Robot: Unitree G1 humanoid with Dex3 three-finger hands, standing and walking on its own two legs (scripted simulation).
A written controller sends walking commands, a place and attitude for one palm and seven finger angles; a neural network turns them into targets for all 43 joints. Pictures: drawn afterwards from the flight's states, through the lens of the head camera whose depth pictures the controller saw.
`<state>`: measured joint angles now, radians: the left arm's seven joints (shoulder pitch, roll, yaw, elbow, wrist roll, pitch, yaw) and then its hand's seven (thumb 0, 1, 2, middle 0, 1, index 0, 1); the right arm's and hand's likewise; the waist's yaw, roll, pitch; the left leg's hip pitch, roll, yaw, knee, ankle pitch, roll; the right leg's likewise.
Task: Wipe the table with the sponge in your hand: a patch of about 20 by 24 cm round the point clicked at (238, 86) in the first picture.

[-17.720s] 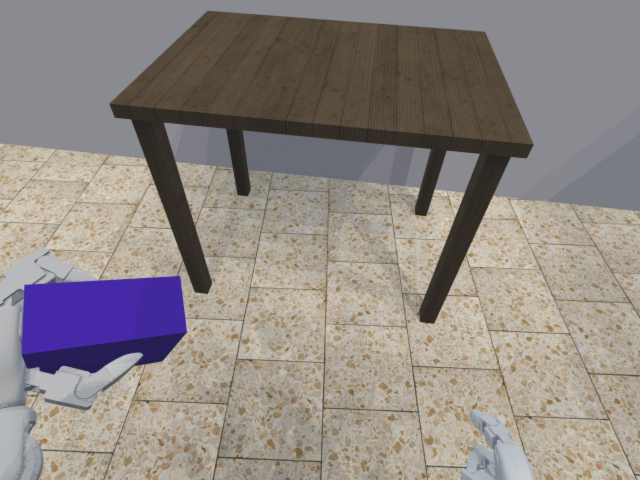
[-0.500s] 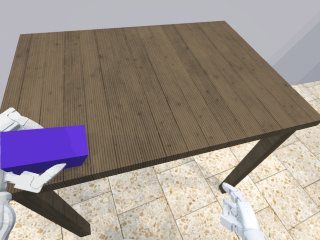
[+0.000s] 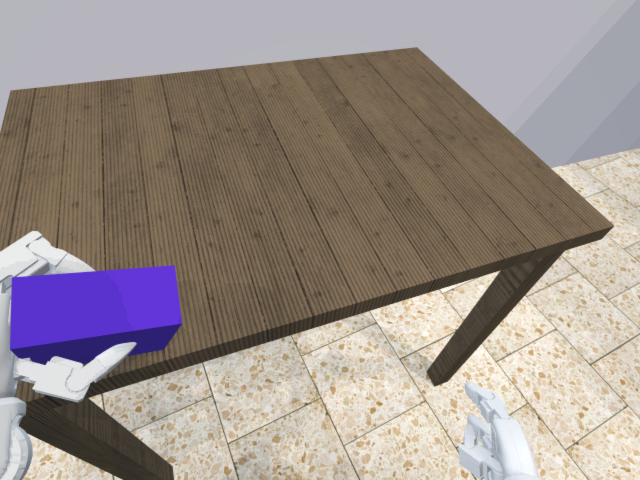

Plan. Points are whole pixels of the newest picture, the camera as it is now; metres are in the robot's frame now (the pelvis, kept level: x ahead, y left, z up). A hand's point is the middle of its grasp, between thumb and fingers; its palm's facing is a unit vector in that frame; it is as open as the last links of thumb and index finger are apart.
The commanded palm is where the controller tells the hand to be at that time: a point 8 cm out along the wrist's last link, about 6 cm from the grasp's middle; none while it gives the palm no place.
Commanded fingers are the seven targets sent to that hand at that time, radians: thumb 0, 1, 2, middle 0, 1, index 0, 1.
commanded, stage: turn the palm down, sponge in hand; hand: left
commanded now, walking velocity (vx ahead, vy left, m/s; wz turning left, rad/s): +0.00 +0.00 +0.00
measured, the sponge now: (125, 317) +0.23 +0.21 +0.13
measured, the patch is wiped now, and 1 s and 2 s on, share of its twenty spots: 0.00 0.00 0.00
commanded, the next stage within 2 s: none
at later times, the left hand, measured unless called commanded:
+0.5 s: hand (74, 308) +0.22 +0.24 +0.17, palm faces +0.43 -0.66 -0.62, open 9.4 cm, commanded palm +0.18 +0.27 +0.20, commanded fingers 0.00 0.10 1.30 -1.20 -1.60 -1.20 -1.60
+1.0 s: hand (89, 287) +0.24 +0.23 +0.18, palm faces +0.30 -0.42 -0.86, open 9.4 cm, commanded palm +0.20 +0.25 +0.23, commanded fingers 0.00 0.10 1.30 -1.20 -1.60 -1.20 -1.60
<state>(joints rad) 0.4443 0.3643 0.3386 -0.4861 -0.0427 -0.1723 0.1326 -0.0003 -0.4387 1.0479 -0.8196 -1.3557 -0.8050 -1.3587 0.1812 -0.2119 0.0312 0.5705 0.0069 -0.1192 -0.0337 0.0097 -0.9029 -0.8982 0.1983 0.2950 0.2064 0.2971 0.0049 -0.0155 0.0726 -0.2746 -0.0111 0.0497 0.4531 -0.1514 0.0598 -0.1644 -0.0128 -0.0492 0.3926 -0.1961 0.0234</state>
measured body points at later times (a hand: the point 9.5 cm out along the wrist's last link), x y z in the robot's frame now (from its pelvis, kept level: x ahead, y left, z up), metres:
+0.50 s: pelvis +0.02 -0.04 -0.01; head +0.01 -0.05 +0.44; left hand +0.19 +0.27 +0.20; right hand +0.24 -0.25 -0.08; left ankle +0.06 +0.07 -0.74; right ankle +0.01 -0.14 -0.74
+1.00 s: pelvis +0.04 -0.06 -0.01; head +0.02 -0.10 +0.43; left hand +0.22 +0.25 +0.23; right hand +0.24 -0.30 -0.10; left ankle +0.06 +0.07 -0.74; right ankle +0.01 -0.14 -0.74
